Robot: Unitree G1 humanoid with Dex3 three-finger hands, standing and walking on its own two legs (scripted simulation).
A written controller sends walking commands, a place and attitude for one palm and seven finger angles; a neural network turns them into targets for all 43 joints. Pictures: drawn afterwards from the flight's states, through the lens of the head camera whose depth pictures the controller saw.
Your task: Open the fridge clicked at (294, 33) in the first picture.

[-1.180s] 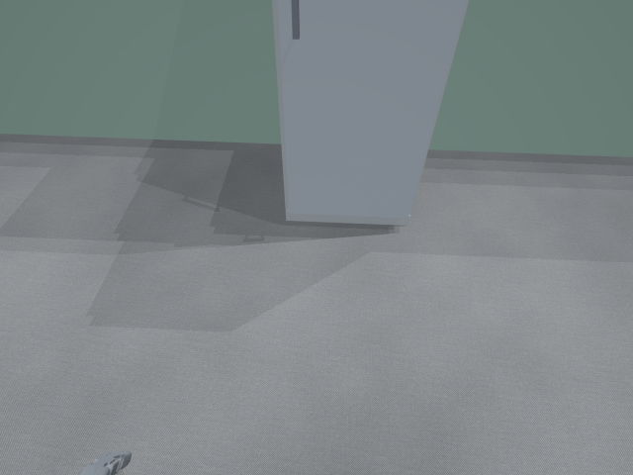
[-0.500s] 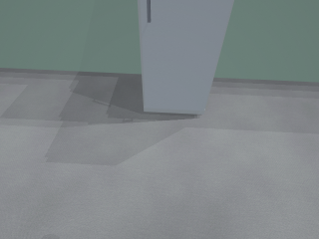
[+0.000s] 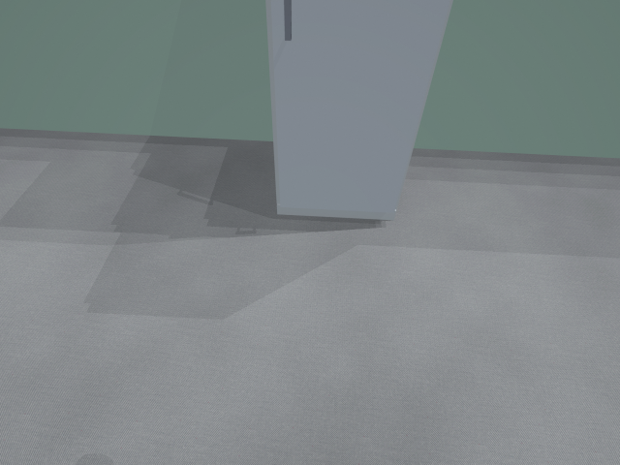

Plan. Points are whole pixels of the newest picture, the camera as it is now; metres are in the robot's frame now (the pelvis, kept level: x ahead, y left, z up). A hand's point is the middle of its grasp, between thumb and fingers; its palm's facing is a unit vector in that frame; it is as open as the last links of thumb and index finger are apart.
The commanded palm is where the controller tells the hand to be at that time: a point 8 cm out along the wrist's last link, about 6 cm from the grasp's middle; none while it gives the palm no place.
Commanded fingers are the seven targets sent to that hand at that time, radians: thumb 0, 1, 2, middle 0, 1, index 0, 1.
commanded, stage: look at it before walking up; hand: left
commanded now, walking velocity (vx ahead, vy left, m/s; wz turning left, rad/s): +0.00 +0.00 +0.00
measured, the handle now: out of the picture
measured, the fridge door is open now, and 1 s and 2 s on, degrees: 0 0 0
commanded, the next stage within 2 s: walk to a spot facing it in 0.66 s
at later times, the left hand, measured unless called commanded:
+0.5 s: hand out of the picture +0.08 +0.25 -0.16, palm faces -0.03 -0.94 -0.33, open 7.3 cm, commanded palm none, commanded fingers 0.00 0.90 0.90 -0.20 -0.30 -0.20 -0.30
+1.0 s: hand out of the picture +0.07 +0.21 -0.18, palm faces -0.01 -0.97 -0.24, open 7.3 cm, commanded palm none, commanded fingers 0.00 0.90 0.90 -0.20 -0.30 -0.20 -0.30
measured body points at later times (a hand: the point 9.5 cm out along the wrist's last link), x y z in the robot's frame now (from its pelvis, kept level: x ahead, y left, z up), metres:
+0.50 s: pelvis +0.01 +0.00 +0.00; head +0.02 +0.00 +0.45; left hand +0.08 +0.29 -0.13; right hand +0.10 -0.30 -0.13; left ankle +0.02 +0.12 -0.74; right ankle +0.02 -0.12 -0.74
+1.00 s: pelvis +0.05 +0.00 -0.01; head +0.04 +0.00 +0.44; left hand +0.07 +0.26 -0.16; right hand +0.08 -0.27 -0.16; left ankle +0.02 +0.12 -0.74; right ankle +0.02 -0.12 -0.74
